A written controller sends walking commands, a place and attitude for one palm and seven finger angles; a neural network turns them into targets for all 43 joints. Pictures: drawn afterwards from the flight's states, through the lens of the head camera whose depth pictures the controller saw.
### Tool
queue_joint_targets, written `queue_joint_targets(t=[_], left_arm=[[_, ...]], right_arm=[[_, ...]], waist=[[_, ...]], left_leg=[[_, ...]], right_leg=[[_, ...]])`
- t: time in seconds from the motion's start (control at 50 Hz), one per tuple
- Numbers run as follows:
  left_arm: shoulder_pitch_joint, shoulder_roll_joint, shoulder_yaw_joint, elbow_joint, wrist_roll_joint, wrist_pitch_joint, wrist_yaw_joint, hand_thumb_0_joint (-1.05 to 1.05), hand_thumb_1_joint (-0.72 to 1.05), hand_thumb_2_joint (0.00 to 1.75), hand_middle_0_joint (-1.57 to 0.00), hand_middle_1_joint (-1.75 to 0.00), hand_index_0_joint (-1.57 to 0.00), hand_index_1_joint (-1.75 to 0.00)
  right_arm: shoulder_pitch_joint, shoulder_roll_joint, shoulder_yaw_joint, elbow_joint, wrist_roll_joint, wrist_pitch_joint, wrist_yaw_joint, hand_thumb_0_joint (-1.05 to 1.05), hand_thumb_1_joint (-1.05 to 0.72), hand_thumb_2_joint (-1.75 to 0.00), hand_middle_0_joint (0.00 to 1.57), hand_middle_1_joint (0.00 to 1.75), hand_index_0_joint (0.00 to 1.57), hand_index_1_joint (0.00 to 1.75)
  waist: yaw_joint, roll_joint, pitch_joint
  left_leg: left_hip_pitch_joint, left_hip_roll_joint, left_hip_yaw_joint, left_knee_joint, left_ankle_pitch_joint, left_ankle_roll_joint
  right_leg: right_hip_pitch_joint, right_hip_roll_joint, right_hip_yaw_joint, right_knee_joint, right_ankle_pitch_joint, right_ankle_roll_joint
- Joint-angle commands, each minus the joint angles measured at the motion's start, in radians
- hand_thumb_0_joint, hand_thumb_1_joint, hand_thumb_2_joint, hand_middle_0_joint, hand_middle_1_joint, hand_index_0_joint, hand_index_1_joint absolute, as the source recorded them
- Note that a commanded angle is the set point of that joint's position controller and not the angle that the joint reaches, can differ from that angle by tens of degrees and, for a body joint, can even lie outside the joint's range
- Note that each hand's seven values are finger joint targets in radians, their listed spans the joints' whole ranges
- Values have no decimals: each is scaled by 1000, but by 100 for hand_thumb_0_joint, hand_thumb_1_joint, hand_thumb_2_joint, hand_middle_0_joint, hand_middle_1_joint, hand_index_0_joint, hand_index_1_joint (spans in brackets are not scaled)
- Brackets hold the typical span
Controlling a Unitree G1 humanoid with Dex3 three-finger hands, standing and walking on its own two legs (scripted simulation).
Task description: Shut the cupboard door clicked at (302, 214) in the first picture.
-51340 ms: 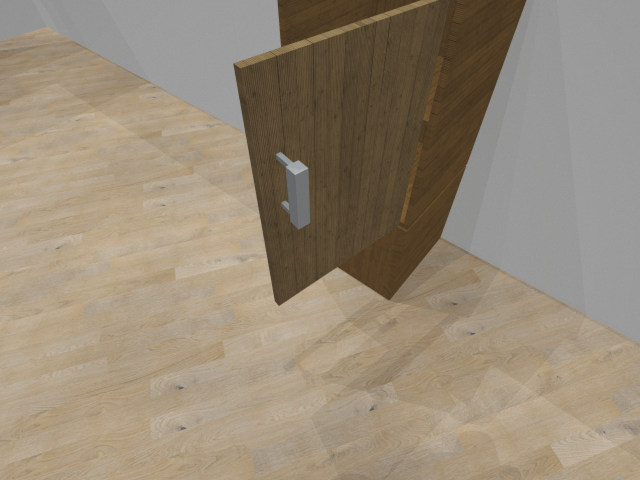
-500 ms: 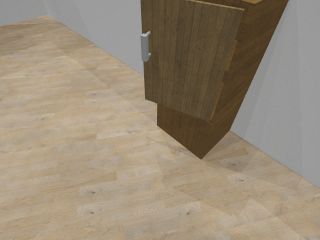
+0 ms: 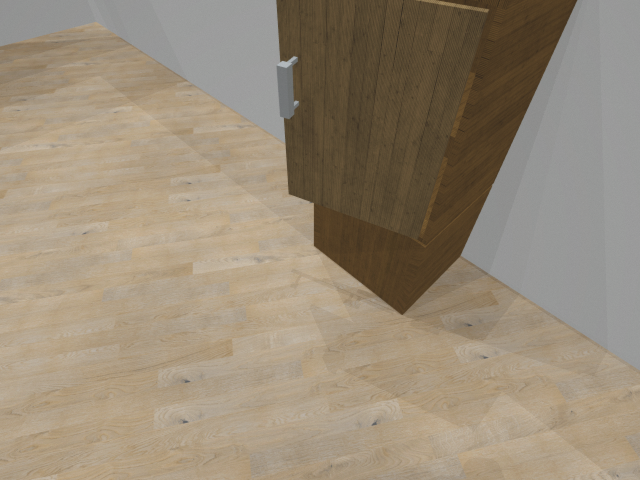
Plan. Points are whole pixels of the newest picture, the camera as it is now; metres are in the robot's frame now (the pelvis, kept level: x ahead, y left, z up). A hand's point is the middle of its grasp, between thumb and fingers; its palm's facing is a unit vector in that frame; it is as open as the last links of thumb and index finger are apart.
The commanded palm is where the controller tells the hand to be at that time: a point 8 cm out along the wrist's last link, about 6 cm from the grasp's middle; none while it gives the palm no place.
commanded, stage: walk to a spot facing it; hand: left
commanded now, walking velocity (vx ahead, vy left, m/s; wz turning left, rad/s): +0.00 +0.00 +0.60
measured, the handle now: (290, 87) +0.93 +0.11 +0.03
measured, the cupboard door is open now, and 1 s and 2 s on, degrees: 19 19 19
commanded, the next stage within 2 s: turn to face it in 1.82 s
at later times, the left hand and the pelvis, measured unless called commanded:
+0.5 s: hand out of the picture +0.03 +0.23 -0.17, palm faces +0.27 -0.93 -0.26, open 7.4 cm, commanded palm none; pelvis -0.01 +0.00 -0.01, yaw +16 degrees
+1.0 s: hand out of the picture -0.08 +0.16 -0.19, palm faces +0.62 -0.74 -0.26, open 7.4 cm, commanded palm none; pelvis +0.01 -0.03 -0.03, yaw +38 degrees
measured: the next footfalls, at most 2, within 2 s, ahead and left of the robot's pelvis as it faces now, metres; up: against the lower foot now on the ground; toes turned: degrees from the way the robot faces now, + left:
right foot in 0.66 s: +0.08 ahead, -0.15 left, +0.00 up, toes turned +24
left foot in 0.98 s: -0.04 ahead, +0.10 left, +0.00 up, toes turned +41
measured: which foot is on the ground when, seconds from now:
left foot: down 0.00-0.64, up 0.66-0.96, down 0.98-1.00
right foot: down 0.00-0.26, up 0.28-0.64, down 0.66-0.98, up 1.00-1.00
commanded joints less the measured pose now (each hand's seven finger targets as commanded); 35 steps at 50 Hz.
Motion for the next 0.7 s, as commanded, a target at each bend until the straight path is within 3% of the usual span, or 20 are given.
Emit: queue_joint_targets(t=[0.0, 0.04, 0.1, 0.16, 0.18, 0.2, 0.22, 0.24, 0.26, 0.3, 0.34, 0.4, 0.5, 0.54, 0.58, 0.6, 0.62, 0.64, 0.66, 0.68], left_arm=[[76, 118, 36, -52, 2, 8, 14, 0, 90, 90, -20, -30, -20, -30], [76, 138, 50, -76, 4, 11, 15, 0, 90, 90, -20, -30, -20, -30], [56, 168, 71, -121, 6, 15, 18, 0, 90, 90, -20, -30, -20, -30], [6, 176, 85, -170, 16, 17, 24, 0, 90, 90, -20, -30, -20, -30], [-18, 180, 88, -184, 18, 17, 24, 0, 90, 90, -20, -30, -20, -30], [-14, 175, 89, -195, 16, 19, 21, 0, 90, 90, -20, -30, -20, -30], [19, 142, 87, -209, 7, 24, 16, 0, 90, 90, -20, -30, -20, -30], [10, 115, 75, -229, 1, 30, 17, 0, 90, 90, -20, -30, -20, -30], [-54, 122, 77, -246, 10, 43, 21, 0, 90, 90, -20, -30, -20, -30], [-77, 119, 81, -254, 13, 34, 9, 0, 90, 90, -20, -30, -20, -30], [-67, 115, 79, -255, 13, 24, 1, 0, 90, 90, -20, -30, -20, -30], [-56, 104, 77, -268, 11, 26, -1, 0, 90, 90, -20, -30, -20, -30], [-52, 102, 73, -297, 9, 32, 1, 0, 90, 90, -20, -30, -20, -30], [-10, 115, 72, -296, 7, 29, 2, 0, 90, 90, -20, -30, -20, -30], [82, 139, 84, -275, 5, 25, 6, 0, 90, 90, -20, -30, -20, -30], [111, 188, 96, -276, 15, 18, 11, 0, 90, 90, -20, -30, -20, -30], [92, 281, 113, -295, 31, 11, 18, 0, 90, 90, -20, -30, -20, -30], [-5, 281, 95, -323, 17, 17, 21, 0, 90, 90, -20, -30, -20, -30], [-51, 231, 98, -331, 16, 8, 24, 0, 90, 90, -20, -30, -20, -30], [-75, 201, 89, -332, 16, 3, 24, 0, 90, 90, -20, -30, -20, -30]], right_arm=[[43, -83, -18, -54, -6, 9, -3, 0, -90, -90, 20, 30, 20, 30], [29, -93, -27, -81, -5, 16, 0, 0, -90, -90, 20, 30, 20, 30], [26, -74, -39, -116, -10, 27, 6, 0, -90, -90, 20, 30, 20, 30], [13, -69, -53, -157, -12, 40, 14, 0, -90, -90, 20, 30, 20, 30], [31, -67, -54, -164, -10, 37, 19, 0, -90, -90, 20, 30, 20, 30], [61, -79, -55, -162, -11, 33, 22, 0, -90, -90, 20, 30, 20, 30], [106, -127, -62, -164, -20, 24, 21, 0, -90, -90, 20, 30, 20, 30], [141, -188, -77, -160, -27, 25, 15, 0, -90, -90, 20, 30, 20, 30], [183, -202, -81, -145, -30, 29, 3, 0, -90, -90, 20, 30, 20, 30], [105, -188, -79, -174, -27, 24, -4, 0, -90, -90, 20, 30, 20, 30], [68, -175, -74, -195, -24, 15, -6, 0, -90, -90, 20, 30, 20, 30], [53, -183, -82, -204, -24, 18, -4, 0, -90, -90, 20, 30, 20, 30], [27, -209, -99, -229, -29, 35, 7, 0, -90, -90, 20, 30, 20, 30], [5, -213, -105, -242, -27, 40, 11, 0, -90, -90, 20, 30, 20, 30], [-51, -194, -107, -267, -18, 48, 14, 0, -90, -90, 20, 30, 20, 30], [-49, -149, -104, -280, -11, 52, 19, 0, -90, -90, 20, 30, 20, 30], [-28, -88, -98, -294, -7, 50, 24, 0, -90, -90, 20, 30, 20, 30], [-36, -134, -107, -292, -24, 49, 29, 0, -90, -90, 20, 30, 20, 30], [-19, -117, -106, -286, -26, 54, 32, 0, -90, -90, 20, 30, 20, 30], [-21, -115, -101, -278, -21, 54, 36, 0, -90, -90, 20, 30, 20, 30]], waist=[[14, -9, 10], [21, -40, 0], [22, -115, -18], [6, -156, 23], [-9, -135, 21], [-19, -48, 0], [-29, 155, -34], [-38, 314, -38], [-68, 253, -55], [-28, 110, -31], [-12, 53, -61], [-13, 88, -100], [-16, 149, -92], [2, 161, -107], [49, 146, -103], [62, 8, -88], [60, -260, -67], [31, -165, -23], [-6, -146, -44], [-14, -203, -21]], left_leg=[[-44, 103, -138, 3, 88, -1], [-88, 80, -136, 66, 92, -4], [-154, 33, -75, 246, 47, -27], [-195, 54, -44, 396, -260, -45], [-169, 74, -54, 311, -225, -45], [-88, 86, -78, 199, -18, -31], [-8, 190, -274, 76, 310, 33], [40, 326, -533, -50, 394, 139], [23, 337, -607, -120, 211, 139], [-24, 292, -537, -129, -13, 138], [-4, 247, -475, -110, 30, 139], [27, 217, -444, -90, 51, 143], [-54, 187, -490, -96, -51, 132], [-81, 153, -496, -67, -26, 114], [-246, 90, -459, -29, -148, 65], [-365, 5, -382, 98, -256, 7], [-482, -128, -170, 422, -352, -73], [-416, -74, -165, 660, -403, -69], [-421, -40, -170, 767, -361, -61], [-428, -5, -151, 824, -326, -66]], right_leg=[[-69, -130, 40, -4, 100, -31], [-61, -162, 48, 9, 116, -52], [-42, -274, 88, 8, 184, -121], [-88, -370, 67, 29, 324, -182], [-92, -360, 19, 95, 356, -156], [-131, -307, -49, 199, 320, -99], [-222, -181, -132, 378, 126, -12], [-341, -52, -123, 577, -353, 34], [-387, -44, 1, 716, -373, 21], [-448, -72, 59, 766, -219, 27], [-440, -68, 54, 724, -154, 40], [-415, -49, 38, 626, -163, 51], [-313, -8, 18, 444, -184, 48], [-222, 21, 11, 310, -161, 42], [-15, 20, -9, 112, -59, 34], [69, -100, 109, -54, -146, -7], [44, -397, 460, -212, -308, -127], [-133, -490, 429, -202, -192, -182], [-117, -413, 357, -126, -43, -180], [-116, -371, 268, -75, 116, -172]])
